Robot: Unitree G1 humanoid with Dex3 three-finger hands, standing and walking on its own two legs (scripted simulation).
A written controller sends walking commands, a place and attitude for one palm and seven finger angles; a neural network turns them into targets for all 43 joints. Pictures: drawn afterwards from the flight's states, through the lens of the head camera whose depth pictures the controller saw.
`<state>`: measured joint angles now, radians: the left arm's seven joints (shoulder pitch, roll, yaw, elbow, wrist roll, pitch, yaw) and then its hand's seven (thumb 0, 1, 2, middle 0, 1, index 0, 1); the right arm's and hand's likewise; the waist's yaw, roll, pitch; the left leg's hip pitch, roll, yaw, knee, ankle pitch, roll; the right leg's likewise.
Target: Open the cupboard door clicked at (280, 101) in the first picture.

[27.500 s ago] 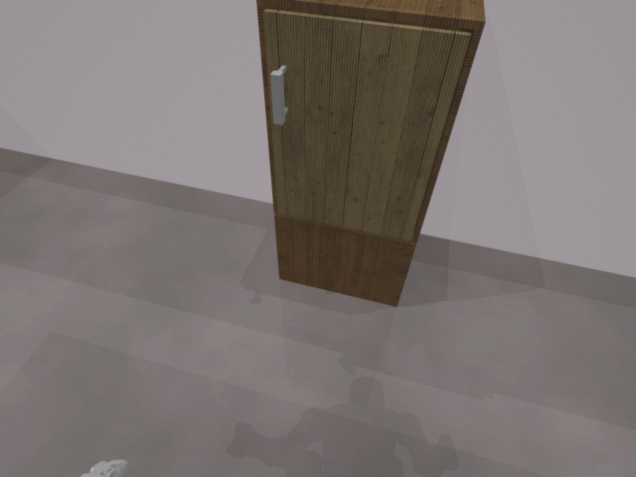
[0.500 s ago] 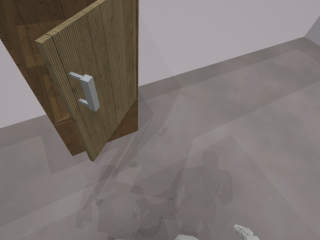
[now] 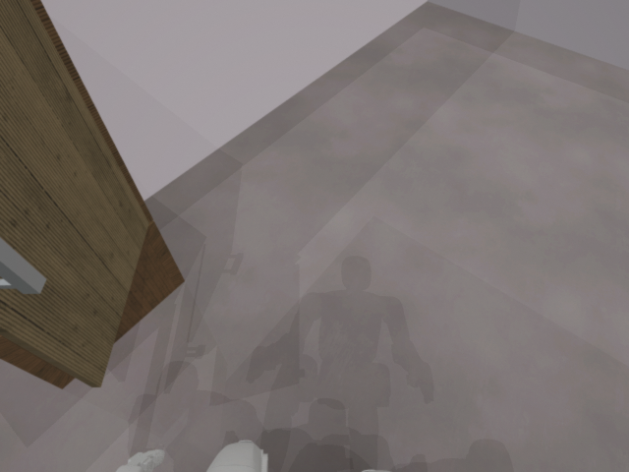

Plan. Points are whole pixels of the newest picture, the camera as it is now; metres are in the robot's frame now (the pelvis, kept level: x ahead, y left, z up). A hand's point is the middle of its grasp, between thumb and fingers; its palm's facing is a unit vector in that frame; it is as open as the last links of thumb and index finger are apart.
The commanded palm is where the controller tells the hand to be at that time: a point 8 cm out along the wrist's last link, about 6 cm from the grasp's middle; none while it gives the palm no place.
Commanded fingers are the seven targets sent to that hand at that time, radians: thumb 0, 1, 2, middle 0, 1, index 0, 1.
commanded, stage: walk to a spot facing it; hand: left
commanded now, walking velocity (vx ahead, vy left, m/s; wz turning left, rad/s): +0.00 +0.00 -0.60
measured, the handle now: out of the picture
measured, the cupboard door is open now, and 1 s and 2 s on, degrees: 39 39 39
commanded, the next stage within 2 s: turn to face it in 1.96 s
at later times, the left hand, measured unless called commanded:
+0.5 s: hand (210, 427) +0.19 +0.16 -0.15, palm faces -0.34 -0.91 -0.22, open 7.4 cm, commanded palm none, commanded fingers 0.00 0.90 0.90 -0.20 -0.30 -0.20 -0.30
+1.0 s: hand (253, 357) +0.31 +0.12 -0.19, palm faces -0.49 -0.86 -0.16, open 7.4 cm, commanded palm none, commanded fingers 0.00 0.90 0.90 -0.20 -0.30 -0.20 -0.30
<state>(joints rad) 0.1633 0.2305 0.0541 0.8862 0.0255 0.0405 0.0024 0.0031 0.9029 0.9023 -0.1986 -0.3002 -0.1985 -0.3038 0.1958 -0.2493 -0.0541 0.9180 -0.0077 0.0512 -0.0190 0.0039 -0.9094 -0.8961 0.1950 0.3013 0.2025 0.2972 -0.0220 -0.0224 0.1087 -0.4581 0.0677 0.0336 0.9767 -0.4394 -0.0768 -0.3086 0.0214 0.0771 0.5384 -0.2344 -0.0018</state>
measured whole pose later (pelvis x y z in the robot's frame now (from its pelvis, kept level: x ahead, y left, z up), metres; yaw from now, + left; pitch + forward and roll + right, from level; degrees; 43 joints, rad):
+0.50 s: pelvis +0.03 +0.00 +0.00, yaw -19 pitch +2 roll +0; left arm 0.16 0.24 0.07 0.91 0.03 0.05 -0.06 0.01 0.91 0.90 -0.19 -0.30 -0.19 -0.30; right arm 0.34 -0.22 -0.04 0.95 -0.03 -0.01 -0.01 0.00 -0.90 -0.90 0.20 0.30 0.21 0.30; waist -0.05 0.03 0.04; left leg -0.21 0.17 0.26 0.56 -0.35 -0.05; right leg -0.29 -0.03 -0.10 0.58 -0.41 0.00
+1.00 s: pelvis +0.21 -0.05 -0.01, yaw -34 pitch +0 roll -1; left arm 0.31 0.22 0.08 1.05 0.02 0.00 -0.03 0.01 0.90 0.90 -0.20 -0.30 -0.20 -0.30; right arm 0.15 -0.18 -0.02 0.89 -0.04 -0.07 0.00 0.00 -0.91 -0.90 0.20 0.30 0.21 0.30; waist 0.02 -0.05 0.07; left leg -0.37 0.08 0.12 0.63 -0.25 0.02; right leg -0.35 0.01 0.02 1.18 -0.45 -0.03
